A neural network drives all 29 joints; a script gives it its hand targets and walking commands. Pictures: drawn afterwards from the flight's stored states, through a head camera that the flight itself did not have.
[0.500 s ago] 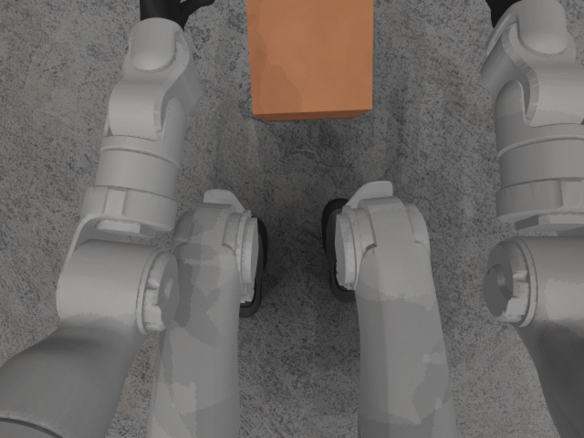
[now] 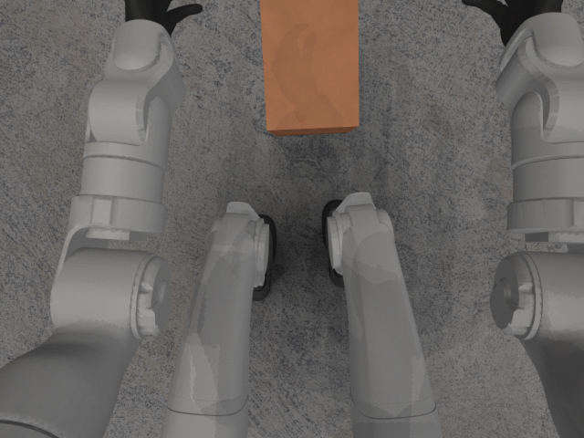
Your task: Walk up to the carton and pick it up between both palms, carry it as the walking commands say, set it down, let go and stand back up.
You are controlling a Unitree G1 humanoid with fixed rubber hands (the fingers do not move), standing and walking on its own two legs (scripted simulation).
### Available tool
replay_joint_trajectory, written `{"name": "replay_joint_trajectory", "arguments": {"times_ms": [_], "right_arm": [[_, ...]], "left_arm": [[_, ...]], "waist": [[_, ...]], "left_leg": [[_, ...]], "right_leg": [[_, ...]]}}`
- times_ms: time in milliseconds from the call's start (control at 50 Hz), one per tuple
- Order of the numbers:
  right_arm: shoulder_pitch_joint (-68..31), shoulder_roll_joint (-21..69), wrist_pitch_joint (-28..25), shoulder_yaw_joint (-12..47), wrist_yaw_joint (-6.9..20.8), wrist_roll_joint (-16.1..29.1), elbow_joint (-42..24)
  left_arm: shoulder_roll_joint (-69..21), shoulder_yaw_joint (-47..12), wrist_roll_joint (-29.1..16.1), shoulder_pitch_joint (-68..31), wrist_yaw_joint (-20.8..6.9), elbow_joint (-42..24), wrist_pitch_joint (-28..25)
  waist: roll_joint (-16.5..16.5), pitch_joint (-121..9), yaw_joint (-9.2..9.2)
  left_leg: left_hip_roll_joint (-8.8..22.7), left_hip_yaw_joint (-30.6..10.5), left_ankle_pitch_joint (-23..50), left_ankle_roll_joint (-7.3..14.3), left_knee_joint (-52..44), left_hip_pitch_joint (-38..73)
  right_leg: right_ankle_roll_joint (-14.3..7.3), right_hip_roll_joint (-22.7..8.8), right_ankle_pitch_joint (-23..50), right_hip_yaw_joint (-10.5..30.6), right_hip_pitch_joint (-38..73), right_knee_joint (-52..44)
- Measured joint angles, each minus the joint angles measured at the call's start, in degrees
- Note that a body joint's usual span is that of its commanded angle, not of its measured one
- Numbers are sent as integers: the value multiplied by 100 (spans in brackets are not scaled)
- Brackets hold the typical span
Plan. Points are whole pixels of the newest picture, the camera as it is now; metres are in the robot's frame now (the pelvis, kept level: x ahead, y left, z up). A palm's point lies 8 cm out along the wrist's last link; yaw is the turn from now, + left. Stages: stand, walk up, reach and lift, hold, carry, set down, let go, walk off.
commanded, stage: set down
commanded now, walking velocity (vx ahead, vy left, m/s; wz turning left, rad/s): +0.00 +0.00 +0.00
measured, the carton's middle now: (310, 73) +0.54 -0.03 -0.46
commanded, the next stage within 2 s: let go in 0.44 s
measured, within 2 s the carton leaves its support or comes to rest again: neither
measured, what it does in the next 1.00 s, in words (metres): rises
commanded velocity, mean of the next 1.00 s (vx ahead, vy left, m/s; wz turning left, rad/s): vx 0.00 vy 0.00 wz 0.00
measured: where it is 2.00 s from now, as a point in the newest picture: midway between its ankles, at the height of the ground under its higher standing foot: (299, 265)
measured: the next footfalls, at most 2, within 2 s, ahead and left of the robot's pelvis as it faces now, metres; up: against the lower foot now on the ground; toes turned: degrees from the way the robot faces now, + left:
none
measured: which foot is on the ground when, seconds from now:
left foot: down 0.00-1.00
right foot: down 0.00-1.00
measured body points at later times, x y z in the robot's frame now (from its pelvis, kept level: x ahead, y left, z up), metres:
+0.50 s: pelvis +0.03 -0.01 +0.11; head +0.31 -0.03 +0.46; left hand +0.53 +0.13 +0.01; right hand +0.52 -0.23 +0.01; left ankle +0.12 +0.11 -0.51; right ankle +0.14 -0.09 -0.51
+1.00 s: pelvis +0.14 -0.02 +0.20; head +0.31 -0.01 +0.61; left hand +0.42 +0.21 +0.09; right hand +0.40 -0.25 +0.10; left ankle +0.12 +0.11 -0.51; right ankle +0.14 -0.09 -0.51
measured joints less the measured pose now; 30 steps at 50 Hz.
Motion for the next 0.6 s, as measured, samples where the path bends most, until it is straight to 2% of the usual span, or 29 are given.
{"name": "replay_joint_trajectory", "arguments": {"times_ms": [100, 140, 300, 360, 480, 540, 600], "right_arm": [[-23, -25, 133, 68, 63, 55, -80], [-84, -3, 104, 62, 109, -27, 106], [47, 240, -152, -3, 132, -311, 396], [173, 403, -306, -61, 138, -524, 851], [803, 787, -760, -378, 196, -981, 1366], [1149, 961, -945, -480, 294, -1201, 1598], [1590, 1158, -1078, -532, 359, -1501, 1520]], "left_arm": [[86, -50, -3, 67, -48, -130, 138], [59, -73, 62, 47, -95, -17, 132], [-137, 94, 373, 160, -200, 368, -173], [-215, 251, 508, 299, -294, 849, -375], [-447, 396, 785, 860, -435, 1414, -845], [-556, 433, 1010, 1220, -478, 1583, -1008], [-628, 425, 1352, 1699, -550, 1547, -1154]], "waist": [[-40, 1, -20], [-21, -11, -16], [-30, -125, 47], [-23, -634, 48], [5, -1904, 73], [-32, -2524, 79], [-89, -2847, 63]], "left_leg": [[8, -38, 191, 0, -628, 542], [11, -68, 267, -1, -875, 768], [60, -105, 575, -6, -1896, 1583], [54, -128, 705, -16, -2225, 1518], [43, -243, 863, -49, -2727, 1230], [52, -275, 892, -63, -2957, 1162], [72, -297, 917, -73, -3247, 1344]], "right_leg": [[4, 8, 171, 46, 546, -611], [5, 7, 239, 48, 782, -863], [5, 37, 538, 130, 1585, -1859], [-1, 20, 648, 143, 1521, -2168], [-41, -18, 770, 79, 1256, -2669], [-65, -22, 785, 65, 1185, -2880], [-90, -17, 795, 64, 1355, -3144]]}}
